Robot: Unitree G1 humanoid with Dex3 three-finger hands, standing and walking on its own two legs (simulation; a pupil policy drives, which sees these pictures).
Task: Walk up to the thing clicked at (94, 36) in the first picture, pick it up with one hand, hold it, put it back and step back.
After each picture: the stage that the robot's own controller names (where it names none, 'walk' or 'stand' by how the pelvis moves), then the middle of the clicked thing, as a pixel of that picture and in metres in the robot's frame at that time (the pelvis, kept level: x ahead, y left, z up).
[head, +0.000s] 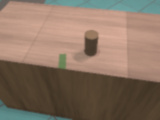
stand; (91, 43) +0.62 -0.02 -0.05
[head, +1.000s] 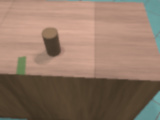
rise first; (51, 42) +0.55 +0.17 -0.02
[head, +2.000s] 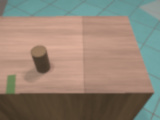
stand; (41, 59) +0.51 +0.20 -0.05
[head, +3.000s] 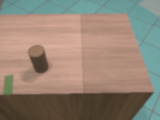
stand; (39, 59) +0.50 +0.21 -0.05
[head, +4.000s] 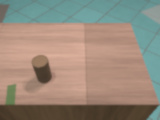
stand; (42, 69) +0.47 +0.19 -0.05
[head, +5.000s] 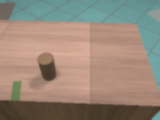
stand; (47, 67) +0.48 +0.17 -0.05
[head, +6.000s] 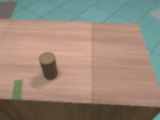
stand; (49, 66) +0.48 +0.17 -0.05
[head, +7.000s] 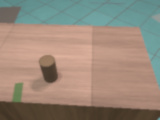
rise first; (49, 69) +0.47 +0.18 -0.05
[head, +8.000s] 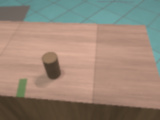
go down; (52, 66) +0.49 +0.19 -0.05
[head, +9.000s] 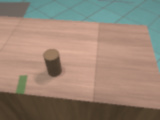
go down; (53, 63) +0.49 +0.17 -0.04
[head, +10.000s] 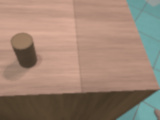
go down; (25, 51) +0.47 +0.18 +0.01
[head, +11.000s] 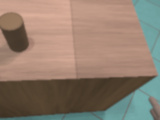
close in; (15, 33) +0.50 +0.18 +0.03
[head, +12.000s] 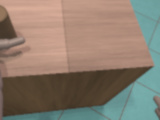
close; (1, 27) +0.51 +0.19 +0.05
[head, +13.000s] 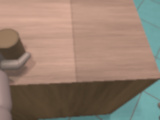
lift; (12, 49) +0.44 +0.19 +0.04
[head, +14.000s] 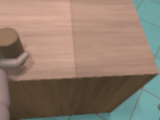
lift; (11, 48) +0.45 +0.20 +0.04
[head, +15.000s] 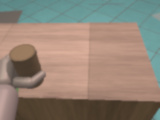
lift; (28, 67) +0.33 +0.17 +0.16
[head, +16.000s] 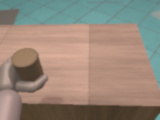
hold; (30, 70) +0.32 +0.17 +0.14
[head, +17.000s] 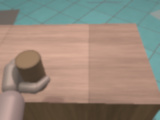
hold; (33, 72) +0.33 +0.16 +0.13
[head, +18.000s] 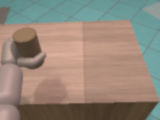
crouch; (29, 49) +0.41 +0.17 +0.14
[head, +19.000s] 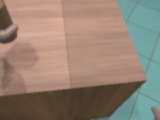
lower; (0, 22) +0.51 +0.20 +0.11
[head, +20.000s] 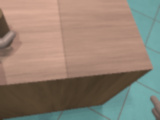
lower; out of the picture +0.51 +0.20 +0.05
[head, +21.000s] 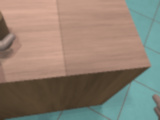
lower; out of the picture +0.50 +0.20 +0.05
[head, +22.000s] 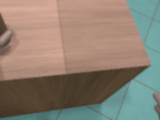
lower; out of the picture +0.51 +0.20 +0.05
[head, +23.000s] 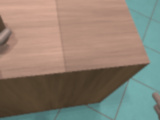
lower; out of the picture +0.52 +0.20 +0.05
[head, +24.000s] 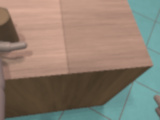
open; (3, 30) +0.51 +0.18 +0.05
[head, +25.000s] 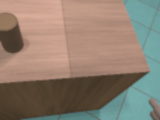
sink last; (9, 34) +0.50 +0.18 +0.03
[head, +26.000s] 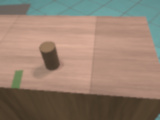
sink last; (50, 56) +0.51 +0.19 +0.00
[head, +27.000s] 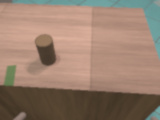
stand; (46, 50) +0.50 +0.17 +0.01
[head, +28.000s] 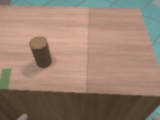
stand; (41, 52) +0.49 +0.19 +0.02
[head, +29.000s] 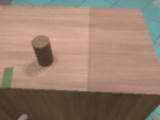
stand; (43, 51) +0.49 +0.18 +0.02
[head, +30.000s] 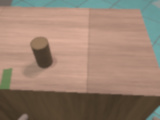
stand; (42, 53) +0.49 +0.19 +0.02
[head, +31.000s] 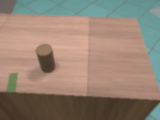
stand; (46, 59) +0.50 +0.18 -0.03
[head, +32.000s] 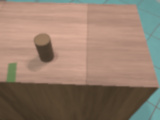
walk; (44, 48) +0.52 +0.18 -0.04
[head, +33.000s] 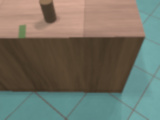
walk; (48, 10) +0.76 +0.22 -0.02
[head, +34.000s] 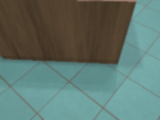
stand; out of the picture +1.12 +0.16 -0.02
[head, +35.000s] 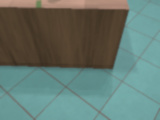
stand; out of the picture +1.12 +0.19 -0.05
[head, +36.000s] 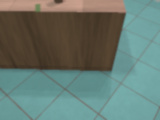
stand; out of the picture +1.13 +0.19 -0.05
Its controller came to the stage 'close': yes
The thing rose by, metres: 0.21
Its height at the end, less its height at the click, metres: +0.00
